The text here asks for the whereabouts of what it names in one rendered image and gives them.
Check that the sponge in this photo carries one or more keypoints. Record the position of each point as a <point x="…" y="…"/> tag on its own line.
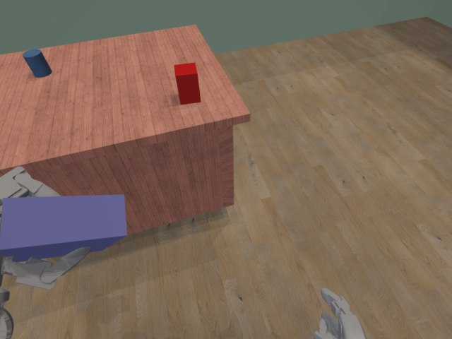
<point x="52" y="226"/>

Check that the robot left hand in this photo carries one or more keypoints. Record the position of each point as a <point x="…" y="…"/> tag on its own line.
<point x="35" y="272"/>

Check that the table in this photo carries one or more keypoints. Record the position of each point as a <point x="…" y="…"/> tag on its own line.
<point x="108" y="121"/>

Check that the robot right hand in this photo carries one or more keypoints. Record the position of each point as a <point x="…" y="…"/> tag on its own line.
<point x="348" y="325"/>

